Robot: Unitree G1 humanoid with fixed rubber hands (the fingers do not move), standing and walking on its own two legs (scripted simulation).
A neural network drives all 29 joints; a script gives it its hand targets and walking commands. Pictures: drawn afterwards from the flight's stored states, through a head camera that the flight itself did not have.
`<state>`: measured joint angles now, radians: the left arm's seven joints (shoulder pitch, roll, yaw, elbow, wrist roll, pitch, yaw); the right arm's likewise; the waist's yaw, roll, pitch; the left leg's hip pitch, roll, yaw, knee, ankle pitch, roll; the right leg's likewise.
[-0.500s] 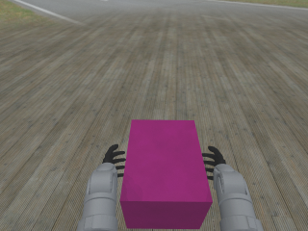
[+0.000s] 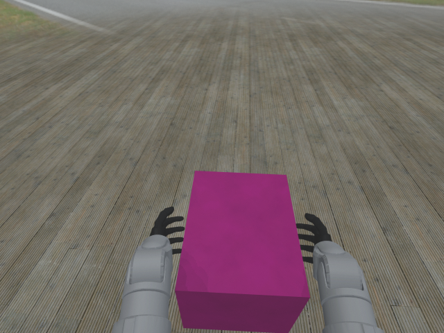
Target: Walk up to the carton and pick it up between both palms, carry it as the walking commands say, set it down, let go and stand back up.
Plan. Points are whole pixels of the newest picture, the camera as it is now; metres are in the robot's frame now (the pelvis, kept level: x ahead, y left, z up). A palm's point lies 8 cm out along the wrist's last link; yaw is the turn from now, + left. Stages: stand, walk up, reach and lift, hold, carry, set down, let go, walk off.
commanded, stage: reach and lift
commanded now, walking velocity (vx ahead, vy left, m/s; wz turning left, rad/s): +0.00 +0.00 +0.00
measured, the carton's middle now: (238, 246) +0.35 -0.01 -0.03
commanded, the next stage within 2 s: hold in 0.44 s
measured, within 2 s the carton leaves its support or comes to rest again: neither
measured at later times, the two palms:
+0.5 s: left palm (158, 256) +0.27 +0.14 +0.05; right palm (326, 261) +0.26 -0.16 +0.04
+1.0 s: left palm (156, 255) +0.27 +0.15 +0.05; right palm (324, 259) +0.26 -0.16 +0.04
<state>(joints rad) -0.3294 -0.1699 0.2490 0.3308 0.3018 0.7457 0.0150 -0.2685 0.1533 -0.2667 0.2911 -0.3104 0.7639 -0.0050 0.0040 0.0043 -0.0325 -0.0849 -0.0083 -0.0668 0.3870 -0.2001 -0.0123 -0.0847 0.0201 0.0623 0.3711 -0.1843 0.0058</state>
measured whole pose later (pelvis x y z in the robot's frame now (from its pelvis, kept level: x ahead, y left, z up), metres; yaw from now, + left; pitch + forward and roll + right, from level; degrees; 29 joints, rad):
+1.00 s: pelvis -0.01 -0.01 +0.00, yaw +0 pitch -7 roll +0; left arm -0.29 -0.16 0.24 0.29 0.28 0.76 -0.01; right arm -0.24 0.15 -0.23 0.26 -0.30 0.79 -0.01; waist 0.01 0.00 -0.01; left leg -0.08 -0.01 -0.08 0.40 -0.19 -0.02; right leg -0.08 0.02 0.05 0.39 -0.18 0.00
